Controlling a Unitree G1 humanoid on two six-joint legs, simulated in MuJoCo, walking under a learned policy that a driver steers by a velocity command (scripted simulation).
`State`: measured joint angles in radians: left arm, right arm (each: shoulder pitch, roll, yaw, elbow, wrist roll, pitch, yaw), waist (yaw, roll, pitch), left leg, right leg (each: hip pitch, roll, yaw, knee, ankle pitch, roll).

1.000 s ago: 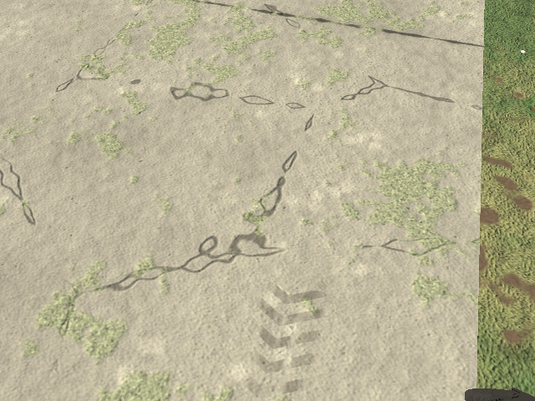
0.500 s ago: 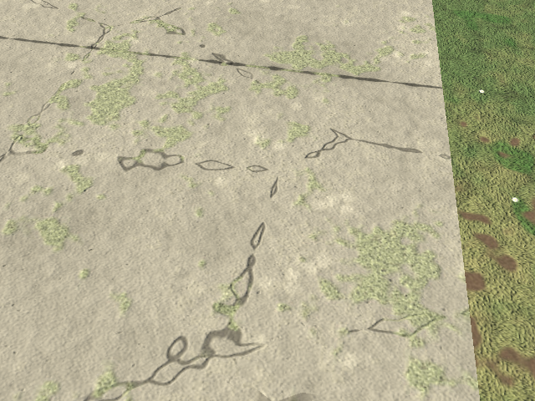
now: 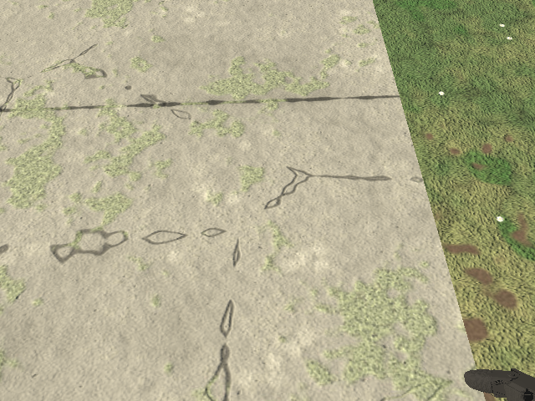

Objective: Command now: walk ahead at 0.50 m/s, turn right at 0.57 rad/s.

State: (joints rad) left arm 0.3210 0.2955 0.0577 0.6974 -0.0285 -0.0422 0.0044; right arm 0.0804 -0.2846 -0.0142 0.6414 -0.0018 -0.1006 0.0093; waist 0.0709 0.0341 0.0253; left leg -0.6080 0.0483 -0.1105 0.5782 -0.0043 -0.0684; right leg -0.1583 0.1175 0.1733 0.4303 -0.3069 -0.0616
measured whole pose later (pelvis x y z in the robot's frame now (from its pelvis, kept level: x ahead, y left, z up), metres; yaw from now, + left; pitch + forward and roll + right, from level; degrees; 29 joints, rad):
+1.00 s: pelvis +0.51 -0.03 +0.00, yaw +4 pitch +1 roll -3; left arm 0.33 0.27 0.07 0.84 0.00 -0.09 0.00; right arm 0.15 -0.27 -0.05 0.72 0.02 -0.03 0.04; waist 0.07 0.04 0.02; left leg -0.68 0.09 -0.03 0.72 0.04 0.02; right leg 0.06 0.03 -0.22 0.22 -0.29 -0.02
